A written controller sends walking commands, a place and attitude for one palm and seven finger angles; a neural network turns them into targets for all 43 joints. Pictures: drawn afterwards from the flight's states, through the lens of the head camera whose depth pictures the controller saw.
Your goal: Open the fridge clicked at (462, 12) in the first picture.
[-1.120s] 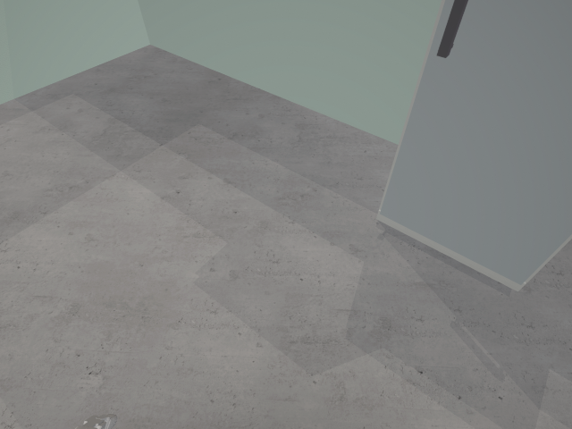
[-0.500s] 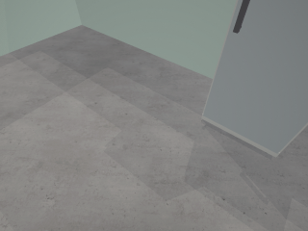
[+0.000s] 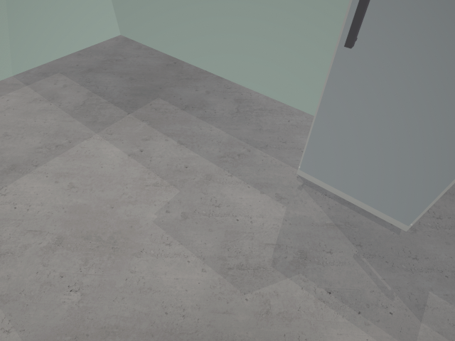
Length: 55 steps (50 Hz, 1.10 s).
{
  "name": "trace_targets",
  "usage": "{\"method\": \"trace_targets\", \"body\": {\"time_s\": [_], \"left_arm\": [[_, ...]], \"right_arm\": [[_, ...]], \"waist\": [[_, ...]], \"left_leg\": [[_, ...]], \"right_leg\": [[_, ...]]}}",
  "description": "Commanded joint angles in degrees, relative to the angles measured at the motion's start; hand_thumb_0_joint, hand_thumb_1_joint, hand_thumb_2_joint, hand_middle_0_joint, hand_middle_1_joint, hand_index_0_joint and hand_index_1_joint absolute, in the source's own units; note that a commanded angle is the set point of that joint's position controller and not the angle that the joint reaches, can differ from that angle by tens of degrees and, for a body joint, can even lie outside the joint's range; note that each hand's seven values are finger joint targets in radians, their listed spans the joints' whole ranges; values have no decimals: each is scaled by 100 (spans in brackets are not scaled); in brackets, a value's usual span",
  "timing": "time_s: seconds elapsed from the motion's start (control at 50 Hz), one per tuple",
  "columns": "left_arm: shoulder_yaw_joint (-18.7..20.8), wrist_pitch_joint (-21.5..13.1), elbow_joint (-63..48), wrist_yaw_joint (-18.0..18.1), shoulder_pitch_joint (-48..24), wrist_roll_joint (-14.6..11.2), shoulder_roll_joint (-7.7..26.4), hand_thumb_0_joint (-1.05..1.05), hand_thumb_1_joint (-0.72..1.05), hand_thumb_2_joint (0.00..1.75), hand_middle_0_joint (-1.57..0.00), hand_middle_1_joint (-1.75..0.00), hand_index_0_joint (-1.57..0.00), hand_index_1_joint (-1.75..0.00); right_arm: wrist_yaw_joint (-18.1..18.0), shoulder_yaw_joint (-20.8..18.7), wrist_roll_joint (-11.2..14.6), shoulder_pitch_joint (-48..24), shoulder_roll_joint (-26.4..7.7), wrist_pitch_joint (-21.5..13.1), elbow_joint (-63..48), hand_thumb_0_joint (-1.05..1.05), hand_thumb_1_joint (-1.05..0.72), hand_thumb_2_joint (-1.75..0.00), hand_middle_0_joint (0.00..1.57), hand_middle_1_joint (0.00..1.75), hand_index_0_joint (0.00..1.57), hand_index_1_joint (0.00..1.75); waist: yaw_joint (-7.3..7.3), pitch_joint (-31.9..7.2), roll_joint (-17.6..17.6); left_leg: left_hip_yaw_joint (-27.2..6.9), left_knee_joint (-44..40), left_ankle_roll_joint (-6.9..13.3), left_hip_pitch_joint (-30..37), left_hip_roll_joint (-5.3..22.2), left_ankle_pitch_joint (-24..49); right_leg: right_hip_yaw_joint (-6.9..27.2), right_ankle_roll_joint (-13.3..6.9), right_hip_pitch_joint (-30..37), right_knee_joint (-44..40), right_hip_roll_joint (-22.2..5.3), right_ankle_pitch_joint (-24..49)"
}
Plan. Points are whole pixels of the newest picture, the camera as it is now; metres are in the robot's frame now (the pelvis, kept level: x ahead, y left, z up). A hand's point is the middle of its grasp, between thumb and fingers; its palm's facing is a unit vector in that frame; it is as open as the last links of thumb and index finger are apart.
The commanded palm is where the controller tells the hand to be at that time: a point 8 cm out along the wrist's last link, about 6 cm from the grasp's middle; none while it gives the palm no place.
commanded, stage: look at it before walking up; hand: left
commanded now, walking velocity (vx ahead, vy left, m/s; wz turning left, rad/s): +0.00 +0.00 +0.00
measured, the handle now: out of the picture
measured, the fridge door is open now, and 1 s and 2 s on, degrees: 0 0 0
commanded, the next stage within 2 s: walk to a spot facing it in 0.32 s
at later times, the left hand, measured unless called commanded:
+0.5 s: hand out of the picture +0.08 +0.25 -0.16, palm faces -0.01 -0.94 -0.34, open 7.4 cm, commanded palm none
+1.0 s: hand (161, 308) +0.22 +0.16 -0.18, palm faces -0.16 -0.97 -0.19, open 7.3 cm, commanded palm none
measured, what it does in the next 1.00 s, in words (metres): walks ahead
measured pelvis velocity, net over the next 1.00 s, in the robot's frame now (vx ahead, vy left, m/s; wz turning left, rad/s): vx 0.14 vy -0.02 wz -0.16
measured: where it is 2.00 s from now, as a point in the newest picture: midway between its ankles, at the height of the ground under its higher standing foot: (245, 318)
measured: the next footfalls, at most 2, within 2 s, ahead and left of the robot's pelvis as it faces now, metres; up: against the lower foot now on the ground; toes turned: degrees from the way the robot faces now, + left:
right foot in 1.04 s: +0.28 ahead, -0.16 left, +0.00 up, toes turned -17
left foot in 1.42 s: +0.42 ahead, +0.05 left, +0.00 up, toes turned +0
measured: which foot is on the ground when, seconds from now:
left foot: down 0.00-1.00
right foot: down 0.00-0.74, up 0.76-1.00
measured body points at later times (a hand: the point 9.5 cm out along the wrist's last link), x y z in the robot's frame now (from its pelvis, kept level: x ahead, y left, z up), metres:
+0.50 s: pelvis +0.01 +0.00 +0.00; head +0.01 +0.00 +0.45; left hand +0.08 +0.30 -0.13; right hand +0.09 -0.29 -0.13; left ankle +0.01 +0.13 -0.74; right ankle +0.01 -0.12 -0.74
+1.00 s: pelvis +0.14 -0.02 -0.02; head +0.17 -0.03 +0.43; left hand +0.23 +0.21 -0.17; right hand -0.04 -0.19 -0.16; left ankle +0.01 +0.13 -0.74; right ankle +0.22 -0.14 -0.72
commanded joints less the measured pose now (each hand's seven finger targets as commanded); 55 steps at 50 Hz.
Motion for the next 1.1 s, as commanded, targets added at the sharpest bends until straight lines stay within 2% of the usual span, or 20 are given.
{"method": "trace_targets", "body": {"time_s": [0.0,0.4,0.44,0.48,0.52,0.64,0.68,0.7,0.72,0.74,0.76,0.78,0.84,0.9,0.94,0.98,1.0,1.02,1.04,1.08], "left_arm": [[222,-132,-362,81,-247,-2,1228,0,90,90,-20,-30,-20,-30],[222,-137,-332,87,-224,-3,1243,0,90,90,-20,-30,-20,-30],[60,-9,-136,105,190,-1,502,0,90,90,-20,-30,-20,-30],[94,65,-121,55,423,46,542,0,90,90,-20,-30,-20,-30],[172,81,-190,0,585,66,600,0,90,90,-20,-30,-20,-30],[334,-55,-263,-8,1106,38,487,0,90,90,-20,-30,-20,-30],[344,-74,-339,-14,915,41,292,0,90,90,-20,-30,-20,-30],[319,-88,-457,-43,742,37,4,0,90,90,-20,-30,-20,-30],[265,-168,-691,-33,297,42,-205,0,90,90,-20,-30,-20,-30],[287,-213,-829,-10,-38,65,-146,0,90,90,-20,-30,-20,-30],[307,-243,-805,-40,-130,61,-148,0,90,90,-20,-30,-20,-30],[313,-225,-770,-79,-63,55,-303,0,90,90,-20,-30,-20,-30],[310,-111,-769,-190,-33,56,-620,0,90,90,-20,-30,-20,-30],[315,-83,-781,-236,-110,51,-768,0,90,90,-20,-30,-20,-30],[373,-83,-615,-211,416,56,-689,0,90,90,-20,-30,-20,-30],[481,-151,-206,-149,1688,106,-400,0,90,90,-20,-30,-20,-30],[597,-243,-16,-75,2438,142,80,0,90,90,-20,-30,-20,-30],[717,-284,43,15,2827,103,636,0,90,90,-20,-30,-20,-30],[720,-240,-20,35,2557,-23,769,0,90,90,-20,-30,-20,-30],[579,-222,-374,101,1389,12,318,0,90,90,-20,-30,-20,-30]], "right_arm": [[-84,-218,-4,-253,-1196,-159,-389,0,-90,-90,20,30,20,30],[-93,-209,4,-333,-1217,-154,-398,0,-90,-90,20,30,20,30],[-65,-28,-42,34,-461,-45,-213,0,-90,-90,20,30,20,30],[-35,-62,-82,206,-446,21,-200,0,-90,-90,20,30,20,30],[-25,-93,-108,318,-436,22,-266,0,-90,-90,20,30,20,30],[-48,-161,-60,793,-142,-189,-379,0,-90,-90,20,30,20,30],[-68,-189,-48,1299,-111,-265,-245,0,-90,-90,20,30,20,30],[-104,-271,-81,1834,-353,-317,-57,0,-90,-90,20,30,20,30],[-169,-347,-113,2497,-508,-358,134,0,-90,-90,20,30,20,30],[-217,-295,-105,2751,-307,-372,228,0,-90,-90,20,30,20,30],[-234,-273,-85,2714,-115,-390,207,0,-90,-90,20,30,20,30],[-242,-270,-115,2536,-97,-414,144,0,-90,-90,20,30,20,30],[-253,-274,-118,2209,60,-465,107,0,-90,-90,20,30,20,30],[-246,-284,-129,2163,142,-469,174,0,-90,-90,20,30,20,30],[-251,-321,-96,2037,32,-448,208,0,-90,-90,20,30,20,30],[-220,-346,-44,1918,-6,-435,204,0,-90,-90,20,30,20,30],[-142,-314,1,2003,197,-431,164,0,-90,-90,20,30,20,30],[-120,-265,70,2196,638,-462,-20,0,-90,-90,20,30,20,30],[-121,-293,47,1728,574,-406,-198,0,-90,-90,20,30,20,30],[-66,-331,-48,1342,601,-317,-272,0,-90,-90,20,30,20,30]], "waist": [[3,-379,-26],[11,-451,-11],[15,-410,-80],[37,44,-210],[60,350,-420],[-26,329,-595],[-268,427,41],[-464,425,1070],[-698,612,1798],[-722,826,1232],[-648,817,657],[-521,736,545],[-245,860,837],[-153,854,838],[143,570,763],[728,-118,339],[1020,-633,-394],[922,-1207,-1627],[859,-904,-1092],[418,76,-701]], "left_leg": [[-544,-321,225,66,590,647],[-546,-373,222,253,617,957],[-365,-291,103,210,552,75],[-265,-189,113,-226,434,-1331],[-165,53,120,-678,327,-1860],[306,910,148,-717,281,-1311],[-90,295,295,-16,559,-1233],[-1077,-330,647,839,1275,-920],[-2081,-860,1093,1604,2097,202],[-2168,-757,1379,1755,2387,1409],[-1896,-597,1441,1798,2399,2039],[-1498,-624,1373,1675,2324,2004],[-432,-975,1014,902,1810,1220],[283,-983,803,385,1526,1403],[524,-444,749,281,1576,2344],[969,1215,480,-89,1228,2887],[1115,2822,284,-970,931,1723],[1029,4697,107,-2159,230,-1774],[450,5575,209,-2660,365,-2221],[135,5633,229,-2748,862,-1328]], "right_leg": [[607,-164,38,-447,-712,481],[527,-149,197,-479,-739,865],[545,-52,85,-510,-668,-240],[801,-135,-290,-654,-618,-1679],[1111,-290,-458,-733,-634,-2364],[1559,-741,-434,-430,-901,-1678],[1072,-603,-1114,433,-490,-1222],[298,-362,-1993,1810,71,-906],[-299,-181,-3149,3058,258,-1731],[34,-191,-3646,3716,-116,-1897],[114,-194,-3745,3917,-356,-1791],[89,-174,-3625,3881,-499,-1713],[-286,-133,-2941,3161,-597,-1037],[-764,-192,-1908,1996,-395,-429],[-865,-344,-986,1653,-185,-194],[-989,-465,689,1141,73,190],[-133,-700,1794,737,-656,-225],[2623,-1371,2409,-189,-2314,-733],[3366,-1638,1842,-934,-2657,-1506],[2576,-1329,74,-1203,-2393,-2505]]}}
